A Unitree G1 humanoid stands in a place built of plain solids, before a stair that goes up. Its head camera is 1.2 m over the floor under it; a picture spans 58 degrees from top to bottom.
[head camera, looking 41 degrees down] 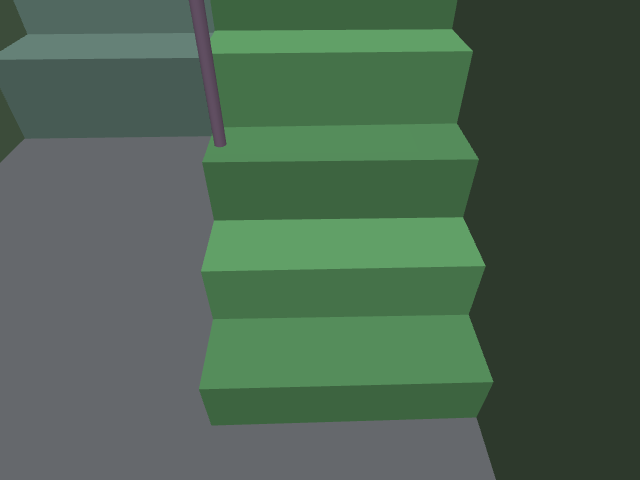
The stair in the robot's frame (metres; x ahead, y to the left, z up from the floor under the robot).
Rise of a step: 0.20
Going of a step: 0.22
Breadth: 0.76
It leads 2 degrees to the left of straight ahead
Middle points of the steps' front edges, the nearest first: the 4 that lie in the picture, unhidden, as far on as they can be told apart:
0.59 -0.07 0.19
0.82 -0.06 0.39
1.03 -0.06 0.59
1.25 -0.05 0.80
